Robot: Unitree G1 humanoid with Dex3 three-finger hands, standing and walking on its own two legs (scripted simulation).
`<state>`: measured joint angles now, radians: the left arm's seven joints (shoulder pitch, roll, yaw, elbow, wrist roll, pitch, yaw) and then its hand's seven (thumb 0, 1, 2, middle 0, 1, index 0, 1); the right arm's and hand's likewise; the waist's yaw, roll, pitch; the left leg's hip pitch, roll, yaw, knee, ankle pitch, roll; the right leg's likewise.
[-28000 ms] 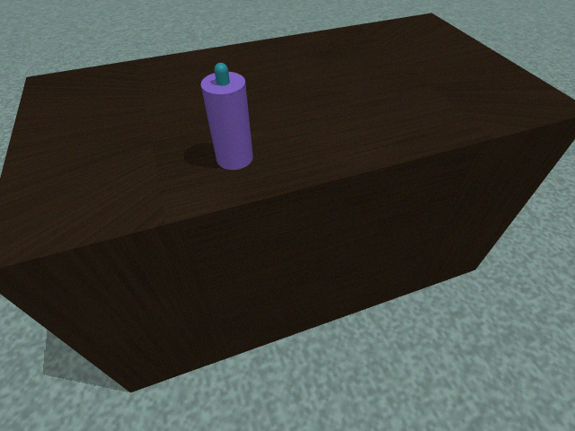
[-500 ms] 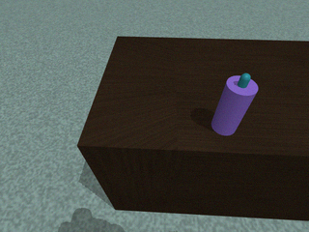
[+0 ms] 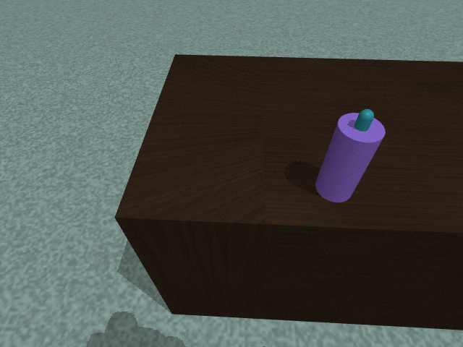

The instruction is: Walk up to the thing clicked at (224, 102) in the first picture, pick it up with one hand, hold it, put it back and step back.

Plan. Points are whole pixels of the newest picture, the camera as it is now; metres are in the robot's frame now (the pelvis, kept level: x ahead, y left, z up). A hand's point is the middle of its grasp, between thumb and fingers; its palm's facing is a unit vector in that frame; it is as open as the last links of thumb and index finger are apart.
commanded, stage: stand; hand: right
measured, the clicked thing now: (348, 154) +0.45 -0.20 +0.07
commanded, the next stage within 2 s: step back in 0.64 s
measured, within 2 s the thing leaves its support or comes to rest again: neither
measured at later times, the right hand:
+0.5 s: hand out of the picture +0.06 -0.25 -0.16, palm faces -0.03 +0.94 -0.34, open 7.4 cm
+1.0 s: hand out of the picture +0.00 -0.24 -0.17, palm faces -0.03 +0.90 -0.43, open 7.3 cm
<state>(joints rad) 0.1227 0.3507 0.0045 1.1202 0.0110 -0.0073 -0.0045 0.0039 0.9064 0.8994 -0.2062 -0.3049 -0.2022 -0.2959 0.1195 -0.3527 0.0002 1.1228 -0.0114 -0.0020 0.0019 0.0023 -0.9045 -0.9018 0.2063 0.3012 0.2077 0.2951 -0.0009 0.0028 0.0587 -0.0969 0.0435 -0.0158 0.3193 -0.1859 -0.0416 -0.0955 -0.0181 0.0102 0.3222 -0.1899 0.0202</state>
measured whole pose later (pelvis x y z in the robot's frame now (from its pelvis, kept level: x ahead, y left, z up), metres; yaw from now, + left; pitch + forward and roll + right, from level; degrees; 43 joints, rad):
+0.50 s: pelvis -0.01 +0.00 +0.00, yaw +0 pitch -2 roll +0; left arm 0.13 0.35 0.00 1.12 0.01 -0.01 -0.01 0.00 0.91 0.90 -0.21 -0.30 -0.20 -0.30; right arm 0.13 -0.35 0.00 1.12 -0.01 0.00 0.00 0.00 -0.90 -0.90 0.21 0.30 0.21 0.30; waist 0.00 0.00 0.06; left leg -0.10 0.04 -0.02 0.32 -0.18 -0.04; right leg -0.10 -0.02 0.01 0.33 -0.18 0.02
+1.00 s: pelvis -0.06 +0.04 -0.03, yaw +0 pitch -2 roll -1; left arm 0.02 0.41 0.06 0.93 0.01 0.07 0.02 0.01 0.91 0.90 -0.21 -0.30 -0.20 -0.30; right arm 0.13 -0.39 -0.05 0.98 -0.02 0.03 0.01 0.00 -0.91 -0.90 0.21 0.30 0.21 0.29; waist -0.01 -0.04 0.20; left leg -0.28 -0.02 0.00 0.67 -0.36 0.04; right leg -0.43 0.03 0.14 0.86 -0.48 -0.01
